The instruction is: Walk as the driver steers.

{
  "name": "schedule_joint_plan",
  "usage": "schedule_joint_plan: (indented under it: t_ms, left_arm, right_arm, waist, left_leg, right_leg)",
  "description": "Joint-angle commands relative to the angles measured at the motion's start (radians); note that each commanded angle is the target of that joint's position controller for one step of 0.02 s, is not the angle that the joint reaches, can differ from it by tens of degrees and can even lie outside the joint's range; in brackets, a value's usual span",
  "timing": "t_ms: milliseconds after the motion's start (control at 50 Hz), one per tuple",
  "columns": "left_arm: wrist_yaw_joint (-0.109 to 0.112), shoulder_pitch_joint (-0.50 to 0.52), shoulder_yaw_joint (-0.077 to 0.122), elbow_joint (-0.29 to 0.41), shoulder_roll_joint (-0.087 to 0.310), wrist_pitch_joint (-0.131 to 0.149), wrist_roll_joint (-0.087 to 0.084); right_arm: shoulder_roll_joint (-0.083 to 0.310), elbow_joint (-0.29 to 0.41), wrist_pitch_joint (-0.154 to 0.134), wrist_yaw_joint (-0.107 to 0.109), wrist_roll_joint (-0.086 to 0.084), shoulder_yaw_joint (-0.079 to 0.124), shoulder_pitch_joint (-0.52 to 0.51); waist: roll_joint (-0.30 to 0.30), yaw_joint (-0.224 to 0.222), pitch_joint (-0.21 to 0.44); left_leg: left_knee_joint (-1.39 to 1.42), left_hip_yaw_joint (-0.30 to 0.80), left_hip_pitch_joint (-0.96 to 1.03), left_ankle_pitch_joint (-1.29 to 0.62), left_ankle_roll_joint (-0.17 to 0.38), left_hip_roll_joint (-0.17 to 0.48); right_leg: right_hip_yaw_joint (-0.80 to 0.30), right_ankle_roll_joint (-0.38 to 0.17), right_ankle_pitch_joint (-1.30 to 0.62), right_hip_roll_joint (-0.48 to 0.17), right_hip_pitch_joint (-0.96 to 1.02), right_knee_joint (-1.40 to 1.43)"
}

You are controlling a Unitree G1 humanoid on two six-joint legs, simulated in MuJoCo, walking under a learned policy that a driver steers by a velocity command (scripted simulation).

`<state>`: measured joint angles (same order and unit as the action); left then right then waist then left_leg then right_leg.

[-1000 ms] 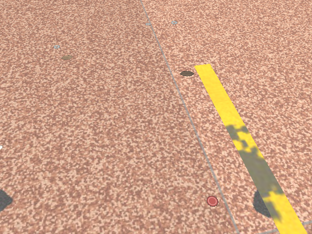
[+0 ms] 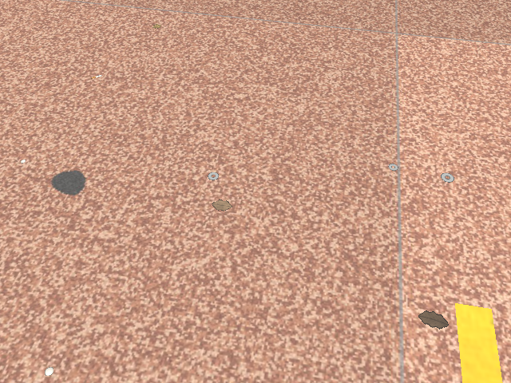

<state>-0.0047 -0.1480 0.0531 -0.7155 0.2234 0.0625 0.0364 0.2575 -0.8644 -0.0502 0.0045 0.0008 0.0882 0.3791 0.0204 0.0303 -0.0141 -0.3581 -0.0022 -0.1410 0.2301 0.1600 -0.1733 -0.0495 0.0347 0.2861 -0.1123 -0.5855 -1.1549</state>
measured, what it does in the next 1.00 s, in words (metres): walks ahead, turning left: right foot, then left foot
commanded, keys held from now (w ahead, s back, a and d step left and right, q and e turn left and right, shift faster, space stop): w+q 0.22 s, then q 0.46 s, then e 0.32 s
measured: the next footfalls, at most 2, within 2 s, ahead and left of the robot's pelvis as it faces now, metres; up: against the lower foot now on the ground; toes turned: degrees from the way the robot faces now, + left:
right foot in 0.28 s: +0.37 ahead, -0.13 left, +0.00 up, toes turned +10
left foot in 0.74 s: +0.31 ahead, +0.10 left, +0.00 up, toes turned +28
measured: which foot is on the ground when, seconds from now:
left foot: down 0.00-0.28, up 0.30-0.72, down 0.74-1.00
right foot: up 0.00-0.26, down 0.28-0.74, up 0.76-1.00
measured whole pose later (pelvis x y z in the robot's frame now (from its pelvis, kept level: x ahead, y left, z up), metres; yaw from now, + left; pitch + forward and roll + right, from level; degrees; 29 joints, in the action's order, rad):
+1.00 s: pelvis +0.28 -0.01 +0.00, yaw +23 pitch +0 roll +0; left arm -0.02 -0.30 0.04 -0.76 0.25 -0.06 0.01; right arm 0.18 -0.68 0.01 0.02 0.02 -0.01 0.14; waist 0.02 -0.04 -0.03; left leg -0.47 -0.09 -0.25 0.21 0.06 -0.01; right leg 0.03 0.01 0.47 -0.02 -0.33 -0.80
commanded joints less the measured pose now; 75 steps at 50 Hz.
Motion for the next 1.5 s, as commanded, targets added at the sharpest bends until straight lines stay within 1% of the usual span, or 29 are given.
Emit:
schedule_joint_plan:
  t_ms: [20,160,220,260,280,300,320,360,380,440,520,700,720,740,760,780,820,860,920,1020,1100,1120,1140,1160,1180,1220,1280,1400,1500]
  left_arm:
    - [-0.011,0.005,0.008,0.074,0.075,-0.022,0.006]
    - [-0.017,0.241,-0.014,0.17,0.082,-0.015,-0.011]
    - [-0.006,0.146,-0.001,0.162,0.124,-0.002,-0.016]
    - [0.017,-0.101,0.023,0.097,0.179,0.019,-0.006]
    - [0.033,-0.253,0.036,0.083,0.235,0.032,0.02]
    - [0.027,-0.246,0.052,0.099,0.325,0.027,0.042]
    - [0.02,-0.201,0.047,0.118,0.258,0.008,0.005]
    - [0.02,-0.094,0.0,0.119,0.101,0.003,-0.009]
    - [0.023,-0.095,-0.008,0.108,0.087,0.004,-0.011]
    - [0.024,-0.1,0.001,0.083,0.123,0.013,-0.014]
    - [0.028,-0.075,0.01,0.074,0.153,0.005,-0.008]
    - [0.019,-0.13,0.039,0.057,0.222,-0.063,-0.017]
    - [0.016,-0.164,0.035,0.041,0.206,-0.074,-0.013]
    - [0.007,-0.219,0.016,0.04,0.138,-0.083,-0.004]
    - [0.002,-0.209,-0.016,0.1,0.057,-0.09,-0.02]
    - [0.009,-0.138,-0.003,0.077,0.117,-0.111,-0.021]
    - [-0.002,-0.145,-0.01,0.047,0.088,-0.117,-0.044]
    - [-0.005,-0.197,0.004,-0.002,0.122,-0.114,-0.022]
    - [-0.011,-0.183,0.008,0.001,0.119,-0.109,-0.03]
    - [-0.011,-0.145,0.009,0.035,0.104,-0.113,-0.031]
    - [-0.014,-0.192,0.006,0.04,0.082,-0.103,-0.031]
    - [-0.015,-0.199,0.008,0.044,0.1,-0.094,-0.022]
    - [-0.01,-0.219,0.028,0.052,0.189,-0.081,-0.003]
    - [-0.007,-0.236,0.065,0.054,0.306,-0.085,-0.014]
    - [0.0,-0.28,0.065,0.05,0.284,-0.088,-0.009]
    - [0.01,-0.16,0.049,0.068,0.224,-0.097,-0.025]
    - [0.009,-0.1,0.043,0.089,0.193,-0.096,-0.034]
    - [0.005,-0.164,0.06,0.081,0.225,-0.105,-0.026]
    - [-0.009,-0.096,0.07,0.101,0.248,-0.112,-0.018]
  right_arm:
    - [0.121,0.081,-0.036,0.0,0.001,0.016,0.007]
    - [0.156,0.084,-0.018,0.002,0.011,0.018,0.113]
    - [0.19,0.112,-0.02,0.014,0.014,0.025,0.033]
    - [0.206,0.128,-0.027,0.005,0.004,0.03,-0.028]
    - [0.138,0.163,-0.031,-0.002,-0.012,0.013,-0.028]
    - [0.032,0.188,-0.018,0.013,-0.061,-0.008,0.134]
    - [0.14,0.16,0.0,0.025,-0.005,0.005,0.14]
    - [0.136,0.164,0.022,0.014,0.015,0.009,0.024]
    - [0.125,0.17,0.036,0.0,0.023,0.009,-0.003]
    - [0.091,0.179,0.081,-0.031,0.034,0.003,0.01]
    - [0.077,0.225,0.104,-0.041,0.035,-0.008,-0.075]
    - [0.072,0.304,0.087,-0.057,0.022,-0.017,-0.213]
    - [0.073,0.287,0.073,-0.049,0.03,-0.017,-0.174]
    - [0.122,0.288,0.055,-0.034,0.041,-0.011,-0.141]
    - [0.219,0.321,0.054,-0.023,0.029,0.0,-0.156]
    - [0.15,0.286,0.052,-0.01,0.016,-0.011,-0.091]
    - [0.047,0.26,0.052,0.005,0.03,-0.06,-0.203]
    - [0.044,0.261,0.047,0.021,0.028,-0.065,-0.261]
    - [0.086,0.241,0.047,0.025,0.02,-0.051,-0.217]
    - [0.101,0.224,0.064,0.025,0.023,-0.031,-0.198]
    - [0.12,0.215,0.074,0.027,0.015,-0.014,-0.235]
    - [0.121,0.208,0.075,0.027,0.016,-0.008,-0.229]
    - [0.081,0.223,0.08,0.025,0.018,-0.013,-0.216]
    - [0.051,0.274,0.089,0.028,0.006,-0.027,-0.276]
    - [0.06,0.27,0.097,0.028,0.02,-0.026,-0.299]
    - [0.071,0.242,0.095,0.016,0.011,-0.02,-0.261]
    - [0.092,0.214,0.087,0.006,0.031,-0.013,-0.213]
    - [0.081,0.244,0.093,0.01,0.021,-0.029,-0.258]
    - [0.098,0.255,0.076,0.023,0.008,-0.032,-0.212]
  waist:
    - [-0.027,-0.025,-0.03]
    - [-0.101,0.082,-0.011]
    - [-0.111,0.006,0.014]
    - [-0.082,-0.116,0.118]
    - [-0.025,-0.165,0.248]
    - [0.266,-0.078,0.415]
    - [0.159,-0.061,0.434]
    - [0.039,-0.034,0.191]
    - [0.072,-0.032,0.138]
    - [0.12,0.005,0.1]
    - [0.122,0.018,0.09]
    - [0.114,-0.044,0.063]
    - [0.051,-0.033,0.068]
    - [-0.166,-0.036,0.099]
    - [-0.369,-0.037,0.102]
    - [-0.216,0.034,0.129]
    - [-0.19,-0.049,0.064]
    - [-0.202,-0.072,0.061]
    - [-0.135,-0.05,0.081]
    - [-0.152,-0.022,0.068]
    - [-0.135,-0.063,0.081]
    - [-0.092,-0.073,0.064]
    - [0.099,-0.059,0.056]
    - [0.302,-0.09,-0.032]
    - [0.205,-0.11,-0.031]
    - [0.072,-0.039,-0.035]
    - [0.069,-0.024,0.04]
    - [0.102,-0.082,0.044]
    - [0.126,-0.063,0.054]
  left_leg:
    - [0.148,0.254,0.006,-0.491,0.127,0.26]
    - [0.061,0.295,0.151,-0.565,0.065,0.261]
    - [-0.029,0.322,0.141,-0.666,0.013,0.28]
    - [-0.321,0.279,0.07,-0.802,-0.051,0.199]
    - [-0.583,0.246,-0.091,-0.504,-0.079,0.139]
    - [-0.937,0.119,-0.374,0.393,-0.123,-0.026]
    - [-1.037,0.128,-0.412,0.342,-0.116,0.052]
    - [-0.989,0.09,-0.436,0.226,-0.138,0.122]
    - [-0.951,0.084,-0.434,0.209,-0.147,0.146]
    - [-0.907,0.049,-0.368,0.174,-0.169,0.148]
    - [-0.757,0.023,-0.372,0.073,-0.167,0.186]
    - [-0.24,-0.069,-0.137,0.088,-0.12,0.162]
    - [-0.123,-0.043,-0.045,0.029,-0.109,0.145]
    - [0.029,0.195,0.046,-0.107,-0.089,0.324]
    - [0.087,0.494,0.068,-0.406,0.057,0.579]
    - [0.052,0.404,0.003,-0.466,0.12,0.562]
    - [0.076,0.216,-0.08,-0.396,0.055,0.449]
    - [0.06,0.104,-0.073,-0.462,0.012,0.386]
    - [0.009,0.076,0.001,-0.519,0.024,0.41]
    - [-0.016,0.094,0.011,-0.407,0.06,0.455]
    - [-0.09,0.047,-0.043,-0.326,0.014,0.443]
    - [-0.149,0.011,-0.099,-0.212,-0.042,0.409]
    - [-0.351,-0.077,-0.232,-0.018,-0.12,0.311]
    - [-0.481,-0.113,-0.43,0.341,-0.172,0.118]
    - [-0.666,-0.003,-0.448,0.4,-0.172,0.145]
    - [-0.722,0.044,-0.442,0.247,-0.172,0.173]
    - [-0.696,0.021,-0.419,0.155,-0.193,0.155]
    - [-0.493,0.036,-0.398,0.17,-0.201,0.147]
    - [-0.319,0.032,-0.231,0.186,-0.175,0.109]
  right_leg:
    - [0.058,0.027,-0.077,0.0,-0.108,0.141]
    - [0.077,0.0,-0.264,0.076,-0.088,0.499]
    - [0.047,-0.038,-0.211,0.107,0.102,0.61]
    - [0.056,-0.076,-0.286,0.12,0.418,0.701]
    - [-0.09,-0.113,-0.358,-0.065,0.676,0.671]
    - [-0.501,-0.27,-0.729,-0.421,0.929,0.668]
    - [-0.587,-0.296,-0.712,-0.379,0.836,0.702]
    - [-0.274,-0.246,-0.694,-0.267,0.591,0.74]
    - [-0.18,-0.224,-0.689,-0.223,0.524,0.771]
    - [-0.041,-0.23,-0.733,-0.19,0.377,0.83]
    - [0.066,-0.233,-0.609,-0.203,0.321,0.864]
    - [0.158,-0.148,-0.192,-0.211,0.321,0.731]
    - [0.177,-0.111,-0.155,-0.178,0.286,0.651]
    - [0.248,-0.048,0.007,-0.096,0.214,0.448]
    - [0.246,0.007,0.355,0.061,0.039,0.299]
    - [0.105,0.005,0.345,0.033,0.109,0.225]
    - [0.046,-0.007,0.235,0.034,0.19,0.292]
    - [0.066,-0.014,0.154,0.073,0.255,0.321]
    - [0.065,-0.021,0.167,0.094,0.237,0.329]
    - [0.097,-0.032,0.197,0.099,0.211,0.365]
    - [0.143,-0.07,0.062,0.119,0.335,0.58]
    - [0.087,-0.091,-0.044,0.105,0.384,0.706]
    - [-0.177,-0.138,-0.144,-0.061,0.444,0.833]
    - [-0.465,-0.278,-0.435,-0.248,0.416,0.881]
    - [-0.462,-0.351,-0.494,-0.272,0.415,0.885]
    - [-0.298,-0.305,-0.382,-0.147,0.387,0.863]
    - [-0.221,-0.262,-0.481,-0.059,0.46,0.822]
    - [-0.314,-0.277,-0.325,-0.059,0.494,0.8]
    - [-0.4,-0.248,-0.379,-0.034,0.397,0.761]
Velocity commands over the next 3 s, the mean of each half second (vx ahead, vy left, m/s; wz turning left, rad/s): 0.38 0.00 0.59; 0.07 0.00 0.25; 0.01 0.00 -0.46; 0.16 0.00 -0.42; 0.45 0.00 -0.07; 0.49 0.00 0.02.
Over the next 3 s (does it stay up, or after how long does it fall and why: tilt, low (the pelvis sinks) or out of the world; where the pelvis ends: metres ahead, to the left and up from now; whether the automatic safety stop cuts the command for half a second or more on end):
stays up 0.80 -0.11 -0.02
